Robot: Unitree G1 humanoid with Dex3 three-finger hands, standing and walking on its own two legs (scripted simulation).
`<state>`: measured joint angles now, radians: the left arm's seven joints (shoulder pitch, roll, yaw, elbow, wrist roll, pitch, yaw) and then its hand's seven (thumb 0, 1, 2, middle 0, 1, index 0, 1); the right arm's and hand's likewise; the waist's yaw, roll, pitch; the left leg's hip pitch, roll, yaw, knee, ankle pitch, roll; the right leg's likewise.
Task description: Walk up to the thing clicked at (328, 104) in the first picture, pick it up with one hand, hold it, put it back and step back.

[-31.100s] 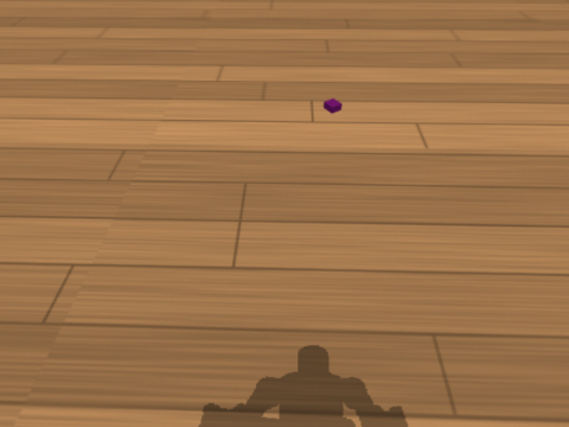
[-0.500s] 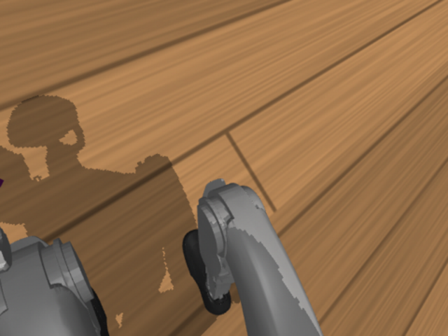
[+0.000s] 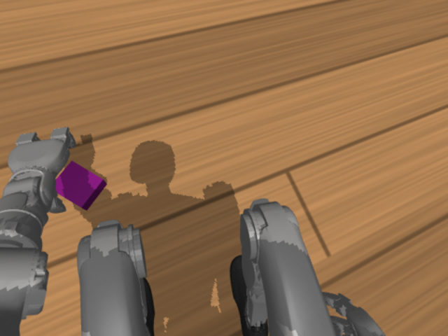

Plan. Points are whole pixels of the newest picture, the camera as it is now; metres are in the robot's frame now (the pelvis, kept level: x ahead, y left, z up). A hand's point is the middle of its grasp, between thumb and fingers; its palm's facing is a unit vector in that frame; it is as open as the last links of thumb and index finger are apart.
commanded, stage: withdraw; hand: left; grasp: from above
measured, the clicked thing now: (79, 185) +0.46 +0.27 -0.32
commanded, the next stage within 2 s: home in 0.08 s
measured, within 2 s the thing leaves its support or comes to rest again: neither
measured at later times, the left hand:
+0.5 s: hand (44, 162) +0.47 +0.29 -0.16, palm faces -0.36 -0.24 -0.90, open 12.9 cm
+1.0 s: hand out of the picture +0.30 +0.24 +0.07, palm faces -0.10 -0.87 -0.48, open 7.6 cm
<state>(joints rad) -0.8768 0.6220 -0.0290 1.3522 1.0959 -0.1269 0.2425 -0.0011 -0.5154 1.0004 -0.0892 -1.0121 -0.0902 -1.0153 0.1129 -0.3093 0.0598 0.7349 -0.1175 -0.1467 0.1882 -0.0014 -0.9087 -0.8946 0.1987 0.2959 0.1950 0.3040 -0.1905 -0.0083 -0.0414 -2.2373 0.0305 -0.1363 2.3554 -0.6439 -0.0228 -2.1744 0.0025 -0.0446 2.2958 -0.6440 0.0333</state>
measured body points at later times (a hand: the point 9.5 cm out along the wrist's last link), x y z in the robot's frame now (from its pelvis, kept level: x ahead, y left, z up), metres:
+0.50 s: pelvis +0.02 +0.01 +0.00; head +0.26 +0.06 +0.38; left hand +0.48 +0.30 -0.10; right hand +0.08 -0.26 -0.11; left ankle +0.09 +0.14 -0.31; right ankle +0.11 -0.13 -0.31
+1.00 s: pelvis +0.03 +0.00 +0.18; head +0.18 +0.04 +0.60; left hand +0.31 +0.29 +0.11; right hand +0.26 -0.23 +0.08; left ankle +0.09 +0.14 -0.31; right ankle +0.11 -0.13 -0.31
